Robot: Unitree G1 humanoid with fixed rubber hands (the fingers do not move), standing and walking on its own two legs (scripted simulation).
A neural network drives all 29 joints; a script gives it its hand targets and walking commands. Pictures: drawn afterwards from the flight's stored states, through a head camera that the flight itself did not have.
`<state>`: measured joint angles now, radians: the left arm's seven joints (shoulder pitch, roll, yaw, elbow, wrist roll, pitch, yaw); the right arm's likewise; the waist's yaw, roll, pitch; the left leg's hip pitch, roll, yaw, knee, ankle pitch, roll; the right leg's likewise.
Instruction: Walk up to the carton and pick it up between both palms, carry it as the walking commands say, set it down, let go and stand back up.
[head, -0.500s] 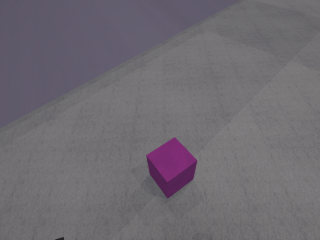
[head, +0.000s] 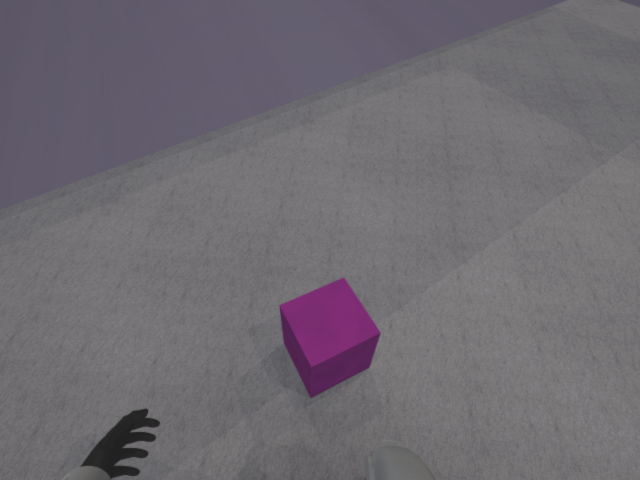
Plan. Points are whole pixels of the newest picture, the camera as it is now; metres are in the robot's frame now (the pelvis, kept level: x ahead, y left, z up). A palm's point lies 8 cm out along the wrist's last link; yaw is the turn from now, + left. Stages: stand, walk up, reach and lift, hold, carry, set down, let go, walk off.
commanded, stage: walk up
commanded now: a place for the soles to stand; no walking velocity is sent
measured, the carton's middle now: (327, 338) +0.58 -0.01 -0.62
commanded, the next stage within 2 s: none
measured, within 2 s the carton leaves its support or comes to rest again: neither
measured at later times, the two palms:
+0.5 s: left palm out of the picture +0.09 +0.20 -0.06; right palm out of the picture +0.18 -0.44 -0.06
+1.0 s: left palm (255, 457) +0.17 +0.11 -0.10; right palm out of the picture +0.32 -0.53 -0.08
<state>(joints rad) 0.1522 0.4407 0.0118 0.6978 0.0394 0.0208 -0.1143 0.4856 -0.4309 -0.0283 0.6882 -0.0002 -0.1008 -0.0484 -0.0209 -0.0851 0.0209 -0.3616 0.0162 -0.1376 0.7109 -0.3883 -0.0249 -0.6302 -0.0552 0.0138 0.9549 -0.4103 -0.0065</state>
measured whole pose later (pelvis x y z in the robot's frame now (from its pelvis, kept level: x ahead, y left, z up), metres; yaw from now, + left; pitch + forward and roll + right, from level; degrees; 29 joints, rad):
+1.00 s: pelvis +0.18 -0.22 -0.01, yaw +17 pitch -2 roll +3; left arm 0.26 0.43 0.04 0.72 0.04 0.08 -0.09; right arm 0.42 -0.47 -0.03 0.74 0.00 -0.06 -0.10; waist 0.02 -0.07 0.07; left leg -0.46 0.03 -0.10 0.97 -0.44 0.01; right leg -0.40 -0.04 -0.04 0.88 -0.45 -0.04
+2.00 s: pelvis +0.23 -0.24 +0.00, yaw +26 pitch -1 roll +0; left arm 0.22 0.42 0.04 0.82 0.02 0.01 -0.01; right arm 0.28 -0.45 -0.03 0.74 0.00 -0.02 -0.04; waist 0.03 0.02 0.11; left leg -0.40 -0.03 -0.10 0.77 -0.35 0.02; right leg -0.32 -0.04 -0.07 0.78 -0.44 -0.02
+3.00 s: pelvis +0.22 -0.24 +0.00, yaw +28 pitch -2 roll -1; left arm 0.16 0.42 0.04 0.85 0.02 0.01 -0.01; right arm 0.27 -0.45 -0.03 0.74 0.00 -0.02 -0.04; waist 0.03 0.02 0.11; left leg -0.40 -0.03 -0.13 0.77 -0.33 0.01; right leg -0.30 -0.03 -0.09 0.76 -0.42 -0.02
